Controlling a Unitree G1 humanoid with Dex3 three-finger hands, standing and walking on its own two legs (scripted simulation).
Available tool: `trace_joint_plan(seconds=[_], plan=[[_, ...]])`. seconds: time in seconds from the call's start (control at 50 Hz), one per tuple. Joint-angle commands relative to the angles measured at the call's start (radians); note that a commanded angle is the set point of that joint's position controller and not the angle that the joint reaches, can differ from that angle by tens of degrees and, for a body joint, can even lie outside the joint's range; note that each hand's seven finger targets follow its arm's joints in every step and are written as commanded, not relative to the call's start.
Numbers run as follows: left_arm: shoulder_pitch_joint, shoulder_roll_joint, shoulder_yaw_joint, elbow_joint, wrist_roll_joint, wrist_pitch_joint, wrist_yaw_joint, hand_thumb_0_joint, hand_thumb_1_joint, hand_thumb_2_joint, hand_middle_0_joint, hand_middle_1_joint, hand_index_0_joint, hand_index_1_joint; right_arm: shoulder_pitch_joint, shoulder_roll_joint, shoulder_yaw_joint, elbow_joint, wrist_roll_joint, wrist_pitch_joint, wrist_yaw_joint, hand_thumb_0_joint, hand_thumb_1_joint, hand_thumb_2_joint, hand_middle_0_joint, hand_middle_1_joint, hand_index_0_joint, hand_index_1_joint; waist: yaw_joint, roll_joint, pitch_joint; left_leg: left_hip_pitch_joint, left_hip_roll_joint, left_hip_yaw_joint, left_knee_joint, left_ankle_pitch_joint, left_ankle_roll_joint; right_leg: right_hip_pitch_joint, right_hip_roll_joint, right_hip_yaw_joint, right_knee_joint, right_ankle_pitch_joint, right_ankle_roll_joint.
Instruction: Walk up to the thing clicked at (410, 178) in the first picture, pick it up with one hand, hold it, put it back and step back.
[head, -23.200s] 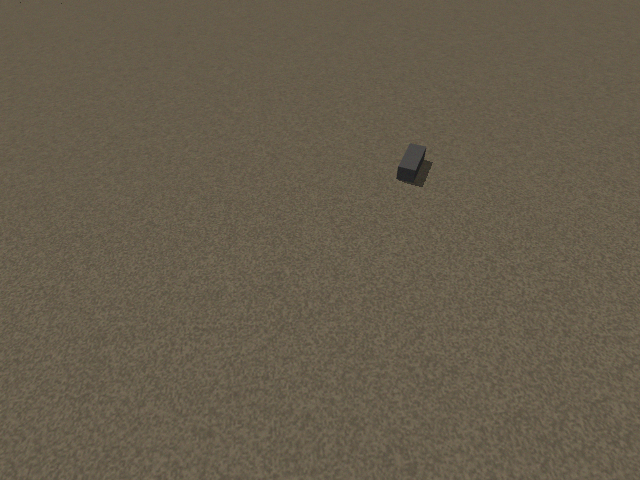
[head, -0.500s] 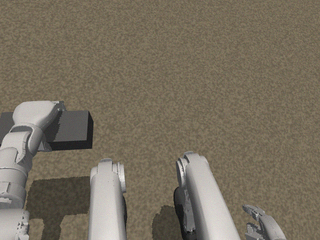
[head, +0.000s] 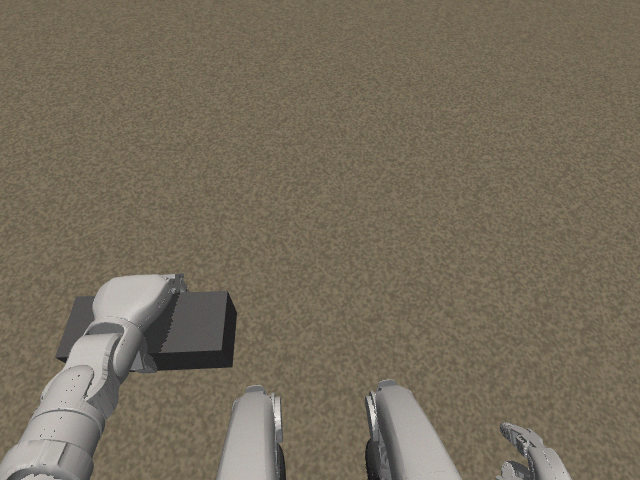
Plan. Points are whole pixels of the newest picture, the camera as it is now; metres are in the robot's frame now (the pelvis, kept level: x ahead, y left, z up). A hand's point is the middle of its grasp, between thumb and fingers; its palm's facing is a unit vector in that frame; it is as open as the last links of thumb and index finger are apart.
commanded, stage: lift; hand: left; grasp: from above
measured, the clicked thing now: (155, 332) +0.35 +0.25 -0.12
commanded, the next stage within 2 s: hold in 0.60 s
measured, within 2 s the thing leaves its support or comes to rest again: neither
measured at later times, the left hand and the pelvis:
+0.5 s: hand (123, 295) +0.35 +0.23 +0.03, palm faces -0.47 -0.04 -0.88, open 11.5 cm; pelvis +0.03 +0.00 +0.11, yaw +1 degrees
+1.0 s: hand (112, 262) +0.36 +0.23 +0.08, palm faces -0.48 -0.04 -0.88, open 11.5 cm; pelvis +0.06 +0.00 +0.15, yaw +0 degrees
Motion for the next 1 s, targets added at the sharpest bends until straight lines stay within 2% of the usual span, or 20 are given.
trace_joint_plan(seconds=[0.0, 0.08, 0.14, 0.16, 0.2, 0.22, 0.26, 0.28, 0.32, 0.34, 0.38, 0.4, 0.48, 0.52, 0.62, 0.64, 0.66, 0.72, 0.82, 0.98], plan=[[-0.28, 0.205, 0.096, -0.135, 0.006, 0.009, 0.065, 0.0, 0.633, 1.181, -1.028, -0.852, -0.984, -0.899, 0.061, -0.164, -0.067, -0.07, 0.008, -0.046, -0.022, 0.0, -0.899, -0.9, 0.2, 0.3, 0.2, 0.3, 0.0, 0.068, -0.357, 0.45, -0.028, 0.032, -0.344, 0.061, 0.025, 0.266, 0.028, -0.017, -0.331, 0.084, -0.058], [-0.289, 0.179, 0.076, -0.106, 0.019, 0.008, 0.074, 0.0, 0.635, 1.132, -1.019, -0.841, -0.984, -0.879, 0.063, -0.159, -0.07, -0.067, 0.007, -0.058, -0.023, 0.0, -0.9, -0.901, 0.2, 0.3, 0.2, 0.3, 0.008, 0.069, -0.327, 0.535, -0.03, 0.034, -0.436, 0.08, 0.02, 0.354, 0.03, -0.01, -0.414, 0.102, -0.058], [-0.323, 0.169, 0.065, -0.091, 0.019, 0.006, 0.078, 0.0, 0.636, 1.15, -1.037, -0.838, -0.993, -0.885, 0.069, -0.16, -0.068, -0.062, 0.006, -0.067, -0.023, 0.0, -0.902, -0.902, 0.2, 0.3, 0.2, 0.3, 0.006, 0.07, -0.308, 0.595, -0.032, 0.042, -0.49, 0.107, 0.019, 0.407, 0.03, -0.009, -0.467, 0.133, -0.056], [-0.318, 0.141, 0.047, -0.081, 0.022, 0.007, 0.08, 0.0, 0.643, 1.144, -1.036, -0.849, -0.998, -0.891, 0.075, -0.159, -0.068, -0.062, 0.002, -0.069, -0.02, 0.0, -0.902, -0.902, 0.2, 0.3, 0.2, 0.3, 0.007, 0.065, -0.304, 0.619, -0.03, 0.035, -0.513, 0.111, 0.018, 0.423, 0.03, -0.013, -0.48, 0.141, -0.054], [-0.314, 0.158, 0.065, -0.072, 0.025, 0.008, 0.088, 0.0, 0.66, 1.142, -1.054, -0.832, -1.012, -0.877, 0.074, -0.163, -0.071, -0.058, 0.0, -0.074, -0.018, 0.0, -0.901, -0.902, 0.2, 0.3, 0.2, 0.3, 0.022, 0.081, -0.295, 0.667, -0.027, 0.035, -0.555, 0.125, 0.013, 0.458, 0.028, -0.016, -0.508, 0.157, -0.053], [-0.341, 0.126, 0.028, -0.082, 0.025, 0.007, 0.086, 0.0, 0.651, 1.147, -1.055, -0.826, -1.01, -0.876, 0.081, -0.159, -0.068, -0.058, 0.0, -0.076, -0.016, 0.0, -0.901, -0.902, 0.2, 0.3, 0.2, 0.3, 0.01, 0.077, -0.296, 0.693, -0.026, 0.03, -0.573, 0.15, 0.011, 0.469, 0.03, -0.017, -0.521, 0.181, -0.054], [-0.314, 0.156, 0.059, -0.069, 0.031, 0.011, 0.092, 0.0, 0.65, 1.13, -1.062, -0.81, -1.014, -0.861, 0.086, -0.168, -0.073, -0.058, 0.001, -0.075, -0.014, 0.0, -0.902, -0.902, 0.2, 0.3, 0.2, 0.3, 0.026, 0.069, -0.295, 0.74, -0.027, 0.036, -0.601, 0.195, 0.009, 0.51, 0.027, -0.018, -0.552, 0.216, -0.055], [-0.327, 0.139, 0.041, -0.079, 0.027, 0.011, 0.093, 0.0, 0.645, 1.126, -1.057, -0.804, -1.01, -0.854, 0.082, -0.161, -0.07, -0.059, -0.001, -0.077, -0.013, 0.0, -0.902, -0.902, 0.2, 0.3, 0.2, 0.3, 0.025, 0.079, -0.286, 0.753, -0.03, 0.041, -0.613, 0.217, 0.007, 0.531, 0.028, -0.015, -0.568, 0.229, -0.054], [-0.333, 0.146, 0.05, -0.08, 0.029, 0.017, 0.097, 0.0, 0.64, 1.144, -1.055, -0.82, -1.007, -0.872, 0.088, -0.164, -0.071, -0.059, -0.001, -0.076, -0.009, 0.0, -0.902, -0.902, 0.2, 0.3, 0.2, 0.3, 0.026, 0.065, -0.276, 0.786, -0.032, 0.044, -0.644, 0.227, 0.007, 0.562, 0.027, -0.013, -0.6, 0.239, -0.054], [-0.332, 0.121, 0.026, -0.077, 0.029, 0.02, 0.097, 0.0, 0.637, 1.125, -1.06, -0.796, -1.011, -0.849, 0.085, -0.156, -0.07, -0.057, -0.002, -0.076, -0.008, 0.0, -0.901, -0.901, 0.2, 0.3, 0.2, 0.3, 0.025, 0.067, -0.263, 0.794, -0.034, 0.05, -0.651, 0.243, 0.007, 0.572, 0.026, -0.009, -0.616, 0.252, -0.054], [-0.323, 0.125, 0.036, -0.066, 0.02, 0.024, 0.097, 0.0, 0.651, 1.099, -1.045, -0.81, -1.011, -0.848, 0.083, -0.16, -0.073, -0.064, 0.0, -0.078, -0.007, 0.0, -0.901, -0.9, 0.2, 0.3, 0.2, 0.3, 0.028, 0.044, -0.253, 0.817, -0.035, 0.051, -0.679, 0.247, 0.008, 0.607, 0.024, -0.008, -0.644, 0.255, -0.053], [-0.324, 0.138, 0.04, -0.066, 0.027, 0.026, 0.097, 0.0, 0.637, 1.103, -1.043, -0.803, -1.004, -0.845, 0.084, -0.162, -0.073, -0.061, 0.0, -0.076, -0.006, 0.0, -0.901, -0.9, 0.2, 0.3, 0.2, 0.3, 0.032, 0.055, -0.249, 0.828, -0.037, 0.055, -0.69, 0.255, 0.007, 0.618, 0.022, -0.004, -0.658, 0.262, -0.054], [-0.313, 0.096, 0.011, -0.062, 0.016, 0.032, 0.086, 0.0, 0.679, 1.121, -1.076, -0.814, -1.041, -0.853, 0.081, -0.155, -0.074, -0.068, 0.001, -0.073, -0.006, 0.0, -0.901, -0.899, 0.2, 0.3, 0.2, 0.3, 0.029, 0.032, -0.238, 0.882, -0.04, 0.057, -0.732, 0.299, 0.007, 0.679, 0.021, 0.003, -0.71, 0.3, -0.051], [-0.303, 0.119, 0.021, -0.075, 0.013, 0.033, 0.079, 0.0, 0.673, 1.109, -1.062, -0.813, -1.031, -0.847, 0.073, -0.159, -0.077, -0.076, 0.006, -0.07, -0.007, 0.0, -0.9, -0.898, 0.2, 0.3, 0.2, 0.3, 0.041, 0.033, -0.229, 0.914, -0.041, 0.064, -0.756, 0.32, 0.008, 0.706, 0.018, 0.004, -0.735, 0.32, -0.05], [-0.317, 0.094, 0.004, -0.101, 0.006, 0.025, 0.064, 0.0, 0.724, 1.142, -1.083, -0.851, -1.063, -0.875, 0.06, -0.153, -0.073, -0.08, 0.007, -0.066, -0.009, 0.0, -0.899, -0.897, 0.2, 0.3, 0.2, 0.3, 0.036, 0.032, -0.199, 0.956, -0.041, 0.064, -0.804, 0.326, 0.007, 0.735, 0.017, 0.008, -0.78, 0.323, -0.05], [-0.314, 0.115, 0.023, -0.103, 0.007, 0.023, 0.064, 0.0, 0.721, 1.157, -1.091, -0.856, -1.066, -0.884, 0.061, -0.158, -0.077, -0.083, 0.007, -0.065, -0.01, 0.0, -0.9, -0.898, 0.2, 0.3, 0.2, 0.3, 0.038, 0.028, -0.203, 0.966, -0.042, 0.066, -0.812, 0.322, 0.007, 0.742, 0.017, 0.008, -0.789, 0.318, -0.051], [-0.294, 0.097, 0.011, -0.092, 0.008, 0.024, 0.061, 0.0, 0.719, 1.15, -1.073, -0.869, -1.058, -0.887, 0.061, -0.155, -0.075, -0.08, 0.007, -0.065, -0.01, 0.0, -0.898, -0.897, 0.2, 0.3, 0.2, 0.3, 0.035, 0.024, -0.191, 0.967, -0.039, 0.059, -0.822, 0.321, 0.005, 0.742, 0.019, 0.005, -0.788, 0.313, -0.052], [-0.307, 0.121, 0.027, -0.12, 0.012, 0.021, 0.06, 0.0, 0.729, 1.115, -1.066, -0.843, -1.053, -0.858, 0.052, -0.156, -0.078, -0.084, 0.008, -0.063, -0.012, 0.0, -0.896, -0.895, 0.2, 0.3, 0.2, 0.3, 0.046, 0.031, -0.21, 1.006, -0.04, 0.061, -0.836, 0.374, 0.002, 0.783, 0.019, 0.005, -0.798, 0.351, -0.052], [-0.315, 0.1, 0.002, -0.138, 0.018, 0.027, 0.036, 0.0, 0.722, 1.164, -1.076, -0.857, -1.053, -0.883, 0.053, -0.158, -0.08, -0.077, 0.01, -0.055, -0.015, 0.0, -0.897, -0.896, 0.2, 0.3, 0.2, 0.3, 0.044, 0.034, -0.222, 1.062, -0.04, 0.067, -0.847, 0.475, 0.001, 0.819, 0.019, 0.009, -0.818, 0.439, -0.052], [-0.278, 0.101, 0.007, -0.164, 0.001, 0.036, -0.003, 0.0, 0.718, 1.149, -1.074, -0.838, -1.05, -0.865, 0.026, -0.157, -0.078, -0.099, 0.015, -0.044, -0.02, 0.0, -0.896, -0.896, 0.2, 0.3, 0.2, 0.3, 0.052, 0.008, -0.184, 1.076, -0.052, 0.087, -0.887, 0.469, 0.01, 0.878, 0.014, 0.023, -0.871, 0.451, -0.045]])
